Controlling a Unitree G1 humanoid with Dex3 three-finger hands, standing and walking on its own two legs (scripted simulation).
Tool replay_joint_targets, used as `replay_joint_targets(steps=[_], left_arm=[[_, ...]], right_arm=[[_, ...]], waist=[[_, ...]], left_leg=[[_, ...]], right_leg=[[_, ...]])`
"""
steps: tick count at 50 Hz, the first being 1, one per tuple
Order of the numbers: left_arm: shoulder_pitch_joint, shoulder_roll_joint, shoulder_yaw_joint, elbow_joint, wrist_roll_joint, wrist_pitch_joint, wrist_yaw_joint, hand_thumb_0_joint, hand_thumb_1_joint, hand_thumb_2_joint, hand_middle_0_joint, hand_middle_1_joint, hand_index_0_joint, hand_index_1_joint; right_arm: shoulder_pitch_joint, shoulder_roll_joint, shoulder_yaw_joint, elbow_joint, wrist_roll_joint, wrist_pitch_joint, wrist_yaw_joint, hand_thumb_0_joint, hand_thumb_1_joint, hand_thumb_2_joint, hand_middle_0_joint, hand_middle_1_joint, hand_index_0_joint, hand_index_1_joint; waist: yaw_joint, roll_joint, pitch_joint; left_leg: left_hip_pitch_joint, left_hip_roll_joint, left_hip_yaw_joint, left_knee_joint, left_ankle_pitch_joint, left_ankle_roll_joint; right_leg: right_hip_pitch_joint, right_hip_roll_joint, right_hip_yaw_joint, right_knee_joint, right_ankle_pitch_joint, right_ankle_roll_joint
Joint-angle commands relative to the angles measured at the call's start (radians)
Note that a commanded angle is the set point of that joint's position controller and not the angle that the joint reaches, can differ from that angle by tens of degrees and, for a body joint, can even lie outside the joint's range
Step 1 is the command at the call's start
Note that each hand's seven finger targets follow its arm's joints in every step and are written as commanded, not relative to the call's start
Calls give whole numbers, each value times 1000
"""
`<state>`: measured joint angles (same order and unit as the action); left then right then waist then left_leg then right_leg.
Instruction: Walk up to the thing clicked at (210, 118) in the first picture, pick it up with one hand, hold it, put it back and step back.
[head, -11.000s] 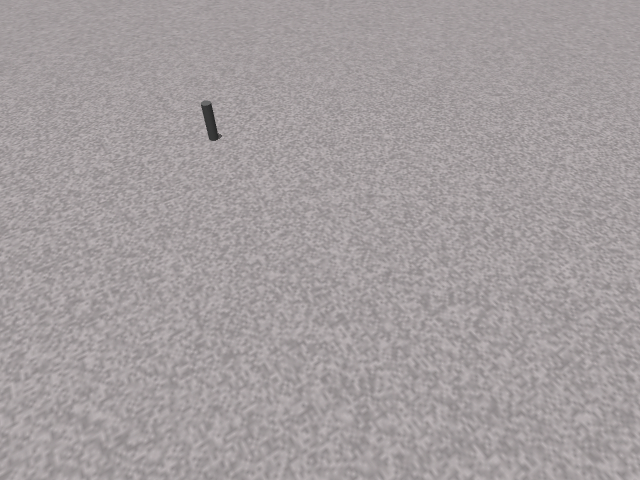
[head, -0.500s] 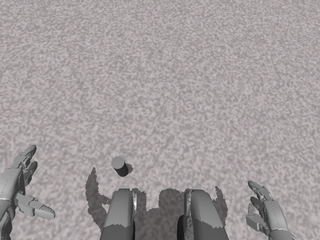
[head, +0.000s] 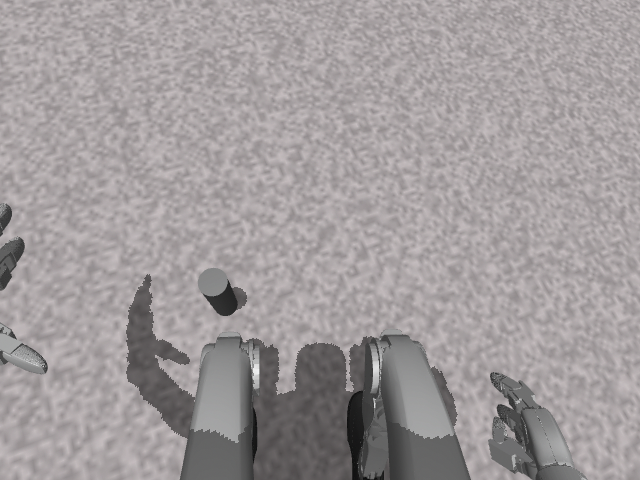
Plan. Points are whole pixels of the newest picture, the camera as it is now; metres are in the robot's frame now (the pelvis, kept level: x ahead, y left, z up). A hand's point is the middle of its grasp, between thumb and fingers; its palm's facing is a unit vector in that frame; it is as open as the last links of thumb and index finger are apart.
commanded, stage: go down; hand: left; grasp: from the side
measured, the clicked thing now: (220, 294) +0.41 +0.18 -0.39
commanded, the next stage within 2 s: approach in 1.26 s
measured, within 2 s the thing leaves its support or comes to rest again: neither
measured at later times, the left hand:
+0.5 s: hand (28, 289) +0.34 +0.36 -0.09, palm faces +0.04 -0.99 -0.13, open 17.6 cm
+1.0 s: hand (30, 283) +0.35 +0.37 -0.10, palm faces +0.03 -0.99 -0.12, open 17.6 cm
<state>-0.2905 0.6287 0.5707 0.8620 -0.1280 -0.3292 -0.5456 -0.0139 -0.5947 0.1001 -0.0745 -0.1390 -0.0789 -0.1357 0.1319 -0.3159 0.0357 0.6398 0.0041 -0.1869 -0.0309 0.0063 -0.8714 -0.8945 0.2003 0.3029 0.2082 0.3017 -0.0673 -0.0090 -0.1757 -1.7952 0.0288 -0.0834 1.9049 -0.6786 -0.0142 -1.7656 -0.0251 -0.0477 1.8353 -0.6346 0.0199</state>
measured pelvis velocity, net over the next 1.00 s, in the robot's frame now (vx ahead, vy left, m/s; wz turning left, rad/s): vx -0.02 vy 0.00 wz -0.02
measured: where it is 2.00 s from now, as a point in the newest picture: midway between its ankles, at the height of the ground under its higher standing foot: (302, 470)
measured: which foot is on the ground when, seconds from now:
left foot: down 0.00-1.00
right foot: down 0.00-1.00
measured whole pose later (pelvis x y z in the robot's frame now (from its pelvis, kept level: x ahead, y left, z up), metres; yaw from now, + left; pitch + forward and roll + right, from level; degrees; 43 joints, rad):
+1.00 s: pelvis -0.02 +0.00 -0.09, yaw -1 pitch +32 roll -6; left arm -0.46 0.77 0.68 0.96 -0.18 -0.37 -0.71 -0.02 -0.60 0.08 -0.05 -0.08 -0.05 -0.08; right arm 0.12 -0.35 0.08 0.68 -0.02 -0.19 -0.02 0.00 -0.90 -0.90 0.20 0.30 0.21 0.30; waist -0.08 -0.02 -0.13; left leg -2.05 0.01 -0.11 2.18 -0.69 -0.01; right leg -2.01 -0.03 -0.05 2.10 -0.65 0.03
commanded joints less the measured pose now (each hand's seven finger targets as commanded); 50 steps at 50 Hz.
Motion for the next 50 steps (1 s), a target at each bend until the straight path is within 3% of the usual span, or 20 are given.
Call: replay_joint_targets(steps=[1,3,4,6,8,9,10,11,16,22,25,31,35,39,42,45,50], left_arm=[[-104,359,120,-161,-51,-72,-13,0,-611,79,-73,-110,-69,-110],[-108,342,115,-127,-55,-80,-28,0,-607,82,-67,-97,-62,-99],[-136,373,134,-145,-60,-88,-32,0,-611,82,-66,-97,-59,-100],[-164,359,125,-154,-67,-98,-49,0,-611,82,-65,-90,-56,-95],[-211,387,135,-180,-68,-109,-64,0,-611,78,-65,-93,-58,-96],[-163,362,126,-106,-68,-105,-71,0,-611,77,-63,-83,-54,-87],[-207,368,123,-136,-70,-112,-79,0,-611,78,-61,-84,-52,-89],[-226,403,146,-144,-72,-116,-82,0,-611,83,-58,-78,-47,-85],[-214,435,169,-80,-71,-106,-101,0,-608,84,-53,-78,-43,-84],[-266,472,170,-90,-69,-99,-113,0,-580,77,-51,-68,-42,-73],[-306,464,157,-103,-72,-100,-123,0,-593,73,-52,-71,-45,-74],[-329,477,160,-68,-81,-102,-138,0,-606,72,-50,-74,-45,-76],[-331,499,174,-74,-79,-100,-146,0,-611,77,-51,-77,-45,-80],[-337,520,182,-82,-82,-95,-146,0,-611,73,-52,-71,-44,-75],[-320,538,200,-91,-84,-95,-146,0,-608,75,-52,-76,-46,-79],[-328,509,188,-90,-92,-95,-153,0,-611,85,-50,-82,-44,-84],[-340,509,189,-77,-97,-99,-166,0,-611,75,-53,-81,-47,-82]], right_arm=[[68,-201,-71,-77,10,-37,-13,0,-886,-898,200,300,200,300],[66,-203,-72,-68,6,-37,-13,0,-885,-898,199,300,199,300],[68,-206,-72,-67,6,-38,-12,0,-889,-900,199,300,199,300],[73,-210,-70,-58,1,-40,-10,0,-893,-901,199,300,199,300],[79,-213,-71,-53,-1,-41,-11,0,-897,-902,199,300,199,300],[80,-217,-68,-43,-4,-40,-11,0,-896,-902,199,300,199,300],[80,-219,-68,-43,-6,-42,-9,0,-897,-903,199,300,199,300],[84,-221,-69,-41,-7,-42,-10,0,-898,-903,199,300,199,300],[85,-230,-61,-31,-14,-38,-12,0,-898,-904,199,300,199,300],[70,-235,-52,-38,-14,-33,-9,0,-895,-902,199,300,200,300],[68,-243,-54,-35,-12,-34,-9,0,-897,-902,199,300,200,300],[76,-241,-45,-34,-14,-37,-9,0,-901,-903,199,300,200,300],[88,-247,-45,-31,-15,-35,-8,0,-899,-903,199,300,199,300],[79,-248,-43,-35,-13,-36,-8,0,-900,-904,199,300,199,300],[84,-252,-42,-34,-10,-34,-8,0,-898,-903,199,300,199,300],[82,-253,-42,-32,-9,-34,-9,0,-898,-903,199,300,199,300],[88,-258,-43,-27,-9,-36,-8,0,-899,-903,199,300,199,300]], waist=[[63,183,-507],[49,182,-498],[51,177,-509],[43,193,-534],[34,217,-553],[35,188,-531],[27,202,-543],[31,189,-582],[41,177,-554],[42,193,-526],[32,234,-515],[17,196,-508],[26,200,-535],[32,201,-517],[40,207,-540],[27,211,-521],[18,223,-512]], left_leg=[[375,-16,6,-267,160,28],[363,-16,2,-244,179,28],[348,-17,7,-228,177,30],[363,-16,8,-205,212,30],[366,-14,2,-194,197,27],[358,-13,-1,-188,201,28],[355,-13,-2,-176,205,26],[352,-17,8,-155,211,30],[286,-21,20,-130,168,33],[234,-18,20,-125,90,36],[253,-13,2,-126,77,31],[190,-19,19,-80,66,40],[199,-20,22,-68,92,37],[168,-18,21,-73,27,40],[169,-23,23,-62,68,39],[180,-20,14,-58,69,37],[192,-20,3,-43,82,35]], right_leg=[[233,22,-12,-149,122,-61],[200,22,-14,-130,133,-62],[206,22,-11,-124,132,-62],[188,21,-11,-107,152,-63],[179,19,-14,-91,145,-61],[170,20,-17,-84,147,-61],[157,19,-19,-68,151,-63],[173,19,-15,-72,154,-60],[170,20,-18,-49,125,-58],[132,23,-25,-22,71,-57],[65,22,-33,10,69,-60],[80,22,-32,13,57,-57],[78,22,-33,27,74,-58],[65,24,-36,28,27,-55],[68,22,-38,43,54,-57],[40,22,-41,55,61,-57],[-10,21,-44,73,70,-61]])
